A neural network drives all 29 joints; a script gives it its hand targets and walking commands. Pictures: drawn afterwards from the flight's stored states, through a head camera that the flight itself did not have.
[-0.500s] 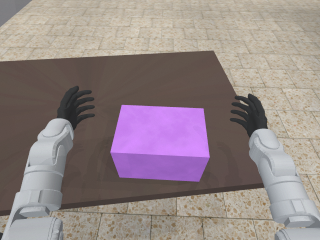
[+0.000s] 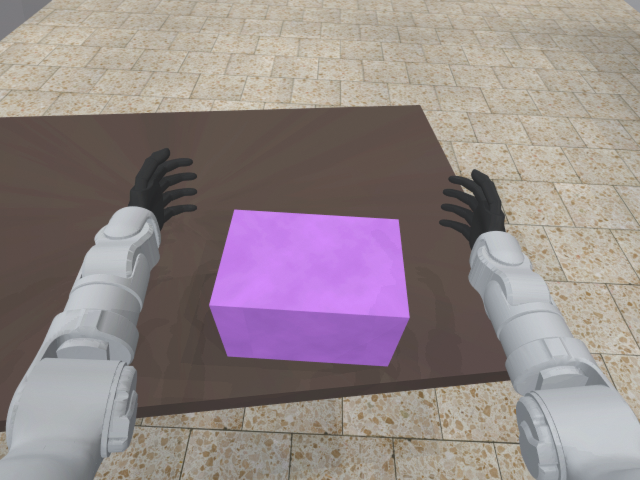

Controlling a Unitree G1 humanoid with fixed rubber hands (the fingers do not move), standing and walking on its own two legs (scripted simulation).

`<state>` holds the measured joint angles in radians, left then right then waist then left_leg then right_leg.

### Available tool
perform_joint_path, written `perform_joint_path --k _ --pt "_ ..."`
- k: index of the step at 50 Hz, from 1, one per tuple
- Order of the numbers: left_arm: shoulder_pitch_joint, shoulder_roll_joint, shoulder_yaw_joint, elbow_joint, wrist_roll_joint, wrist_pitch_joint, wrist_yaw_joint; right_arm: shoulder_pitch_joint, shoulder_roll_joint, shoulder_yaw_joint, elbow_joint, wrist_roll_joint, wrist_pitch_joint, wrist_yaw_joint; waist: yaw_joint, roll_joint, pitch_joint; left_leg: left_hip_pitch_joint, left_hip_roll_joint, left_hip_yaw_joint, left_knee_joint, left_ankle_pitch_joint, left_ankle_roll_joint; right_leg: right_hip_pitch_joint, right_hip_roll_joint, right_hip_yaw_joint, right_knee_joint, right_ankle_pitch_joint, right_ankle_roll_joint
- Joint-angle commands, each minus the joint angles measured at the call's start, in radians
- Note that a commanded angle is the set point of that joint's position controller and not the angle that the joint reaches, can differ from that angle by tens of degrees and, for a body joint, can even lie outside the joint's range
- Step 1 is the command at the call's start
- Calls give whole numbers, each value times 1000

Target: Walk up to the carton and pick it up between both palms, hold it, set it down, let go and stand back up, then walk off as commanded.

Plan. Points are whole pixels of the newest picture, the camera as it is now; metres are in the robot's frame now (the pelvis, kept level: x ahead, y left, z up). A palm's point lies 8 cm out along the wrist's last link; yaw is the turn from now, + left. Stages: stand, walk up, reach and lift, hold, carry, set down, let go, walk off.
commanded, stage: reach and lift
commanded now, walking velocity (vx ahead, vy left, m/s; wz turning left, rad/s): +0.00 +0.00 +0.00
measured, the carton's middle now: (311, 288) +0.41 -0.01 -0.04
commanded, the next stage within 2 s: none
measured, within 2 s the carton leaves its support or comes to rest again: neither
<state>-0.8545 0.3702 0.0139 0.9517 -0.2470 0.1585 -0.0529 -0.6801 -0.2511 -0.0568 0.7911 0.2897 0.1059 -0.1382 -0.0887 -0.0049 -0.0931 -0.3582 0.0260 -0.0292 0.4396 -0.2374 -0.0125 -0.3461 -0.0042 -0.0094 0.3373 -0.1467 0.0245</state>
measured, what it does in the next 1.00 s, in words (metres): shifts its weight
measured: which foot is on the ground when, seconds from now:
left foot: down 0.00-1.00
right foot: down 0.00-1.00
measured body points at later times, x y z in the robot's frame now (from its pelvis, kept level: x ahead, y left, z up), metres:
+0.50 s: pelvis -0.02 +0.00 -0.03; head +0.05 +0.01 +0.41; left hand +0.44 +0.18 +0.03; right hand +0.39 -0.22 +0.01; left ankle -0.02 +0.12 -0.74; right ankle +0.00 -0.14 -0.74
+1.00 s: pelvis -0.05 -0.01 -0.05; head +0.03 +0.01 +0.39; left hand +0.44 +0.15 +0.03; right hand +0.39 -0.19 +0.01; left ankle -0.02 +0.12 -0.74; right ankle +0.00 -0.14 -0.74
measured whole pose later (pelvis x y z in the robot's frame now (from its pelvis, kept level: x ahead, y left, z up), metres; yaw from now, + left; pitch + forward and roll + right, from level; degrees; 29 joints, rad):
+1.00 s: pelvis -0.05 -0.01 -0.05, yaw +1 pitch +24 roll -1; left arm -1.09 0.28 -0.17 1.52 -0.33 -0.33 0.02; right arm -0.91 -0.10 -0.08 1.24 0.24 -0.22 -0.18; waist -0.12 0.00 -0.27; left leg -0.93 0.01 -0.07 0.80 -0.30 -0.03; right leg -0.93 -0.01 -0.04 0.75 -0.24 0.00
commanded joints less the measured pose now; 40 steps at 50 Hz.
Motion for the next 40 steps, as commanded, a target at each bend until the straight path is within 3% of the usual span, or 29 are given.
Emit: perform_joint_path --k 1,3,4,5,6,7,9,10,13,15,18,19,21,27,29,30,31,32,34,37,39,40 --pt "-420 151 45 -89 8 -126 -6 -420 -151 6 -119 1 -115 -5 9 77 -570 262 -57 47 56 581 -64 259 52 -38 63 526 -8" --pt "-409 126 28 22 23 -181 -5 -411 -150 -6 -15 -15 -148 3 -4 74 -535 265 -51 38 58 516 -66 177 54 -53 53 420 -9" --pt "-408 130 28 61 24 -198 -3 -405 -135 10 19 -1 -155 8 14 81 -515 244 -53 47 58 504 -66 185 50 -47 55 402 -15" --pt "-401 120 10 68 18 -225 -4 -401 -129 3 52 -15 -177 3 -9 79 -511 242 -53 43 64 493 -69 168 49 -51 55 407 -11" --pt "-408 109 -4 135 16 -257 -3 -424 -121 25 79 -8 -191 10 11 71 -473 211 -48 42 61 452 -63 145 48 -50 58 347 -13" --pt "-424 114 -9 118 0 -289 1 -438 -118 35 58 4 -216 8 19 58 -508 185 -49 51 66 438 -61 141 47 -44 71 351 -8" --pt "-469 106 -36 102 -25 -354 13 -473 -136 12 65 -11 -272 6 -11 80 -590 170 -45 41 101 449 -76 110 53 -52 98 362 -10" --pt "-471 103 -38 98 -26 -388 22 -475 -121 14 49 -4 -297 11 -1 90 -645 171 -44 45 116 453 -82 95 56 -53 111 355 -9" --pt "-456 91 -50 271 -40 -451 22 -472 -90 44 163 -5 -338 20 8 70 -649 110 -45 38 149 438 -77 44 48 -48 163 356 -4" --pt "-492 88 -95 303 -65 -497 24 -508 -96 39 179 1 -371 17 -7 70 -666 46 -46 42 174 387 -76 -2 40 -50 195 312 0" --pt "-597 104 -142 255 -111 -546 42 -572 -146 22 166 3 -413 19 -19 119 -772 56 -42 27 215 412 -95 -99 43 -64 235 284 -6" --pt "-605 98 -167 275 -121 -553 45 -583 -148 15 209 9 -419 19 -30 137 -774 73 -41 24 231 422 -104 -127 46 -73 246 276 -13" --pt "-608 96 -164 328 -129 -553 48 -585 -145 27 235 11 -423 18 -21 128 -814 72 -40 22 265 435 -104 -174 46 -76 269 279 -19" --pt "-568 74 -178 435 -129 -535 32 -579 -132 73 301 40 -422 12 -15 70 -822 3 -53 28 293 403 -83 -145 39 -78 305 310 -7" --pt "-577 59 -198 428 -123 -536 30 -593 -146 56 302 42 -428 13 -25 72 -838 10 -54 25 297 389 -85 -184 45 -87 307 281 -13" --pt "-614 67 -196 427 -118 -538 31 -605 -130 65 333 47 -419 11 -23 106 -820 -15 -56 31 293 364 -85 -196 35 -76 302 256 -15" --pt "-606 55 -193 446 -125 -535 28 -611 -114 84 329 47 -416 10 -16 74 -817 -32 -57 28 302 348 -75 -181 31 -74 306 251 -16" --pt "-608 64 -185 442 -116 -537 31 -610 -119 80 330 55 -416 11 -19 92 -789 -38 -58 33 290 331 -72 -182 32 -70 307 238 -10" --pt "-613 50 -191 395 -127 -543 32 -625 -109 83 282 51 -421 7 -17 64 -818 -44 -59 32 305 361 -71 -171 33 -74 324 281 -11" --pt "-656 27 -193 385 -110 -549 41 -654 -81 65 310 44 -415 9 -25 109 -799 -65 -56 27 303 306 -75 -217 26 -72 318 196 -23" --pt "-694 25 -189 402 -115 -541 48 -696 -67 60 325 44 -390 10 -14 98 -747 -101 -55 25 283 215 -65 -267 24 -66 305 91 -19" --pt "-695 10 -206 408 -115 -541 48 -693 -53 50 317 28 -385 5 -30 95 -732 -107 -57 20 273 155 -58 -276 14 -69 299 54 -21"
